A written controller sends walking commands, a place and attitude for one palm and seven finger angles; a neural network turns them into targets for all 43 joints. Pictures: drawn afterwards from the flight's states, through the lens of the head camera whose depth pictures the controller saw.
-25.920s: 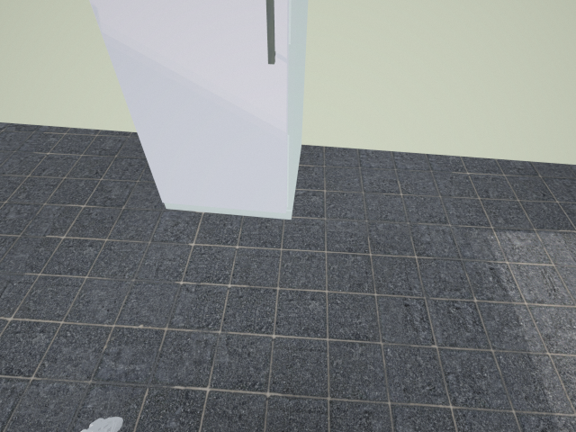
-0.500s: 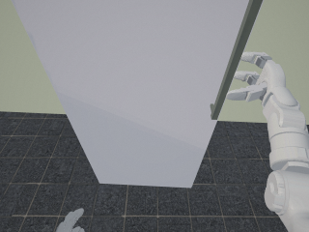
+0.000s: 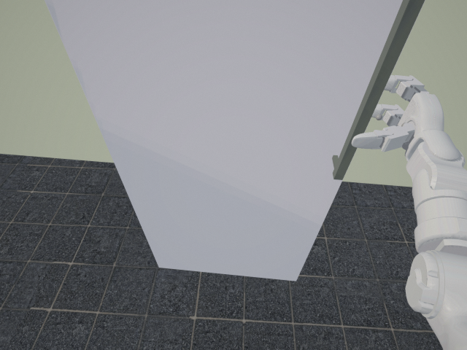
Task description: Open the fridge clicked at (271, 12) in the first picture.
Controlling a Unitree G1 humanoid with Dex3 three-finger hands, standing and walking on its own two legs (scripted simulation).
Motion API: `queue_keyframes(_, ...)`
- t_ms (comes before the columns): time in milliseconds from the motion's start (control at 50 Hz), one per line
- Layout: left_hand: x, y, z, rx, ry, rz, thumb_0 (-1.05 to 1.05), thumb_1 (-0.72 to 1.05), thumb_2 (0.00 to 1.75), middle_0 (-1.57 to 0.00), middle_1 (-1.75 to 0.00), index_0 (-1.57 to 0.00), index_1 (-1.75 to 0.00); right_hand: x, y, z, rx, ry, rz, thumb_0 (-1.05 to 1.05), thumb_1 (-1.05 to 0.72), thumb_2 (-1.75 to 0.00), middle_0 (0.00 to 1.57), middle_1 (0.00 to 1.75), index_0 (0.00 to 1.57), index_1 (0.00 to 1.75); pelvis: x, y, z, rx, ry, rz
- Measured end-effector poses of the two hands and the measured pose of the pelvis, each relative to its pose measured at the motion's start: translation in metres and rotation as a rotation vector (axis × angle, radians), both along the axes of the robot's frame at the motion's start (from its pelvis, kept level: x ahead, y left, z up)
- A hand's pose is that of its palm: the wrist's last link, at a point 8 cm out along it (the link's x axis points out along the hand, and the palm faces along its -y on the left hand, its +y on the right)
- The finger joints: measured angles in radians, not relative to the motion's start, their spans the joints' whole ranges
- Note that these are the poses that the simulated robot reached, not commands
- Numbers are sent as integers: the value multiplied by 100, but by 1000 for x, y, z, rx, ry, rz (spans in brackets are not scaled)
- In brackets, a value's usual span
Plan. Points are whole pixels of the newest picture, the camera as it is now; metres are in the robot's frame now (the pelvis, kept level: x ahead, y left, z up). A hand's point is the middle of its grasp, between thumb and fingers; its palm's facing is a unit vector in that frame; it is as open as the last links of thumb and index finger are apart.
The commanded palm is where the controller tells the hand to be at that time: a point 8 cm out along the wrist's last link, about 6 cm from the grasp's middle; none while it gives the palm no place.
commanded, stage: slide the fingers in behind the handle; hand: right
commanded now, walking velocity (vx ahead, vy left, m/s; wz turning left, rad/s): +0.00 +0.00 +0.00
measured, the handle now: (372, 81) +0.51 -0.15 +0.24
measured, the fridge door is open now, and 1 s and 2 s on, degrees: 0 0 0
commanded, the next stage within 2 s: grip the handle and tug to test in 1.52 s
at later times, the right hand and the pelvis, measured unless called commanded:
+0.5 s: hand (367, 118) +0.45 -0.15 +0.20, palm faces +0.00 +1.00 +0.01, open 14.0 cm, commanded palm +0.43 -0.20 +0.20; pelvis +0.00 +0.00 +0.00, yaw -1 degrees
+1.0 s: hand (353, 118) +0.45 -0.13 +0.20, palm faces +0.01 +1.00 +0.00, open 14.0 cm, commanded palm +0.43 -0.18 +0.20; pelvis +0.01 +0.01 +0.00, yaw +0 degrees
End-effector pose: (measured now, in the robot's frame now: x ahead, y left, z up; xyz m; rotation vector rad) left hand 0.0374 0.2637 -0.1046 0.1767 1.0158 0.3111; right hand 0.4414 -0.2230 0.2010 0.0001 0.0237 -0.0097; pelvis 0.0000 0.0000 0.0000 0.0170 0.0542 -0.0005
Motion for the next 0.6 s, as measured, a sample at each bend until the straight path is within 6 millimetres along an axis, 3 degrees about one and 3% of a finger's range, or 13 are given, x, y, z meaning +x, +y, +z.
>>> queue_keyframes(400, 65, -8, 11, -15, -138, -79, 1, 90, 90, -20, -30, -20, -30, -15, 14, 2, 0, 3, 3, -1, 50, -30, 30, 120, 30, 121, 3, 2, 1, -2, -25, -8)
queue_keyframes(600, 67, -11, 9, -26, -130, -81, 1, 90, 90, -20, -30, -20, -30, -6, 24, 1, 3, 3, 5, -1, 50, -30, 30, 120, 30, 120, 6, 3, 1, -5, -18, -5)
